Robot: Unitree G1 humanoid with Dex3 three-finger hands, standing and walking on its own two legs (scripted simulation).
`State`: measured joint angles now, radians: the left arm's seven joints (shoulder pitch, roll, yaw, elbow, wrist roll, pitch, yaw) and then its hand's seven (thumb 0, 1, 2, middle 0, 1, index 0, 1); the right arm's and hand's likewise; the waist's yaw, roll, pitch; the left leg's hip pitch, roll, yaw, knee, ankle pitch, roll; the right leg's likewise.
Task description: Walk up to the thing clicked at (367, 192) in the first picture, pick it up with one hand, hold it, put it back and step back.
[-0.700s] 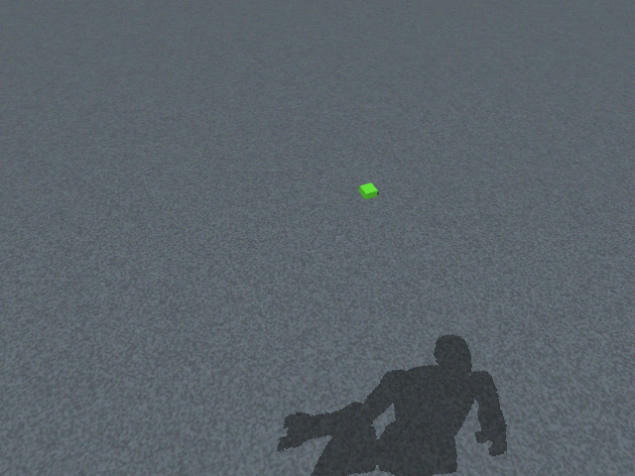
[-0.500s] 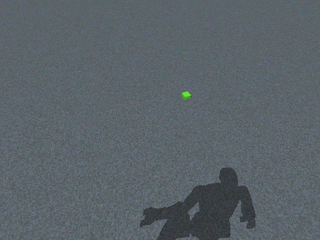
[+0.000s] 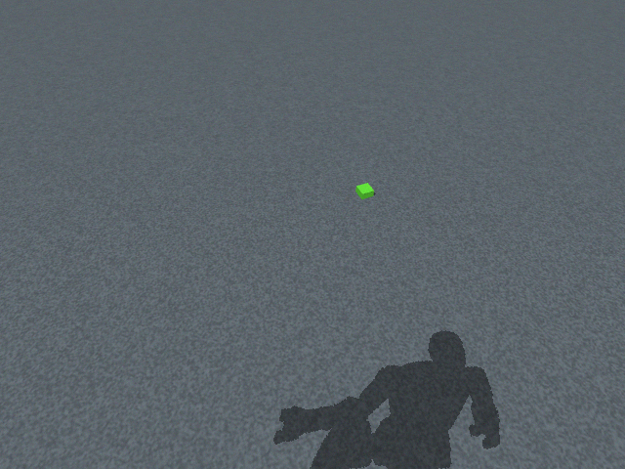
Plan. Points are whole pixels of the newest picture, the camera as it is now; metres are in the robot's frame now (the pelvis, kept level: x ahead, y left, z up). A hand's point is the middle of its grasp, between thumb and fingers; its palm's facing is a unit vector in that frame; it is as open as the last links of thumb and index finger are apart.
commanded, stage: stand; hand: left
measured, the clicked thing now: (364, 191) +1.47 -0.25 -0.76
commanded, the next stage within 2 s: walk up in 0.42 s
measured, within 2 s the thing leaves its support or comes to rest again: neither
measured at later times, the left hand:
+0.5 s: hand out of the picture +0.08 +0.25 -0.16, palm faces -0.07 -0.94 -0.32, open 7.3 cm
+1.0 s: hand (221, 429) +0.22 +0.15 -0.14, palm faces -0.18 -0.92 -0.35, open 7.3 cm
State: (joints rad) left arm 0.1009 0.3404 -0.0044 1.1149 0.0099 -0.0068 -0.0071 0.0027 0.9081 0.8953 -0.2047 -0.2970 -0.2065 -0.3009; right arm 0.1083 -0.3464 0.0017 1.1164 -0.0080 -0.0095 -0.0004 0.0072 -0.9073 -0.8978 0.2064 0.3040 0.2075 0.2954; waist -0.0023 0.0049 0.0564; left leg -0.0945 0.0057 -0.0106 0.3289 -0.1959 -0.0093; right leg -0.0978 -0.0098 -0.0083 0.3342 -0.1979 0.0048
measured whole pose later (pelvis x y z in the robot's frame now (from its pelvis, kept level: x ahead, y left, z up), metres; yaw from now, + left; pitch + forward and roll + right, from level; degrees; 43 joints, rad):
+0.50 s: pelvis +0.00 +0.00 +0.00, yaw -3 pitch -2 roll +1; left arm 0.17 0.36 0.04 1.07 0.04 0.01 -0.05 0.00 0.91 0.90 -0.21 -0.30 -0.21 -0.30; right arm 0.15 -0.35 -0.04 1.06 -0.03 -0.04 0.03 0.01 -0.91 -0.90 0.21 0.30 0.21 0.30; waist 0.01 -0.01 0.04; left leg -0.12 0.01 0.04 0.39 -0.28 0.02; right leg -0.22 -0.01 0.01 0.58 -0.38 -0.02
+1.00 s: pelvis +0.16 -0.12 -0.01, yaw -13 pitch -3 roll +0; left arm 0.36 0.37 0.05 0.94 0.01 -0.05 -0.07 0.00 0.91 0.89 -0.21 -0.30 -0.21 -0.30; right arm 0.21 -0.43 -0.07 0.92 -0.02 -0.04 0.08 0.01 -0.91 -0.90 0.21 0.30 0.21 0.30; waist 0.05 0.05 0.07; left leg -0.47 0.09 0.03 0.96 -0.31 0.01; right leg -0.14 0.02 -0.01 0.47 -0.28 -0.04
